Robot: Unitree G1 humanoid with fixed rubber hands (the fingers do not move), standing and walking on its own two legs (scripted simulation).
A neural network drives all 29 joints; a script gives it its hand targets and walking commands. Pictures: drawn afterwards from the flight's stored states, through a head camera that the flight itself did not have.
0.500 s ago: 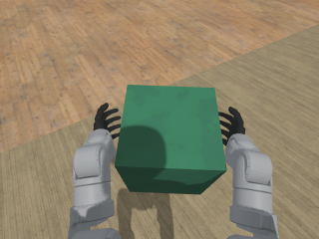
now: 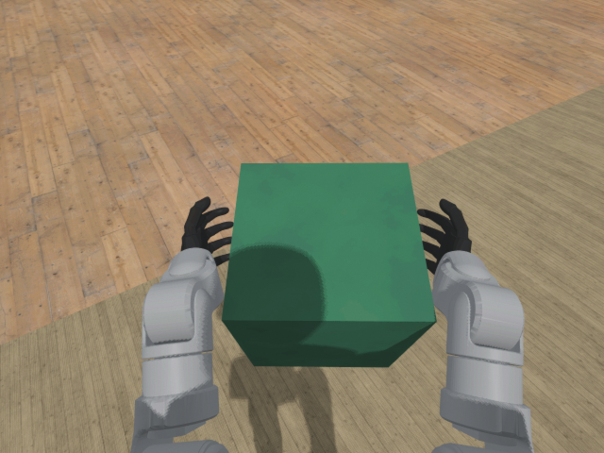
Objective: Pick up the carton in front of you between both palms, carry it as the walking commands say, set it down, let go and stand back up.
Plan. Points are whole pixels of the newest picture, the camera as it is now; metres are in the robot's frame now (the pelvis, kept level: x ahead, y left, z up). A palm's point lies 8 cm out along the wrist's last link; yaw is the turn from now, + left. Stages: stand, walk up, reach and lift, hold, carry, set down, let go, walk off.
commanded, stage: carry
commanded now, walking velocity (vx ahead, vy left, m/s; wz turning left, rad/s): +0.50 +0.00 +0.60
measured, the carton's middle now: (322, 276) +0.34 +0.01 +0.05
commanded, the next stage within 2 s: none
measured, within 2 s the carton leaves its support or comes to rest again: neither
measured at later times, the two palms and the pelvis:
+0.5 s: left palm (179, 154) +0.56 +0.26 +0.08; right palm (348, 129) +0.64 -0.04 +0.09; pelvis +0.29 +0.02 -0.01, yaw +19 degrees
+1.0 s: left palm (140, 95) +0.76 +0.41 +0.08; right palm (273, 70) +0.91 +0.13 +0.08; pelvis +0.55 +0.13 -0.03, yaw +25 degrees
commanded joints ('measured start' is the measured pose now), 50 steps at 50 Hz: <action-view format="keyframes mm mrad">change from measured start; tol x16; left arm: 1 -499 -618 -567 -38 -161 18 -2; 50 -490 -645 -570 -12 -169 9 -11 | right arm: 1 -388 575 480 34 52 16 -11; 8 -643 795 614 -43 178 -25 33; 50 -448 619 502 15 63 5 -4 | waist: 1 -65 104 -375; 2 -111 281 -452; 6 -77 -45 -326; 25 -89 108 -279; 28 22 -280 -493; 50 -13 -90 -254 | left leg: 1 621 208 -306 135 446 90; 2 850 368 -737 55 364 308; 8 408 210 -516 -100 -40 181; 16 574 121 -421 -7 452 136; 25 488 37 -402 203 528 40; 26 370 19 -338 348 455 13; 28 -183 -152 -167 841 -631 -77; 29 -249 -94 -198 927 -626 -49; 45 -121 1 -53 137 -59 -42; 50 248 -33 26 -86 23 -9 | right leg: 1 -314 -113 -14 518 365 94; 2 -664 64 78 837 -47 144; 3 -787 7 157 918 -25 117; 21 -699 -46 89 35 438 109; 26 -80 -56 72 -278 670 76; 28 468 -518 642 -116 1148 -134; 29 453 -493 720 -125 974 -176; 34 58 -322 441 -285 589 -90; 46 125 -236 166 -246 821 -39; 50 33 -194 72 37 863 25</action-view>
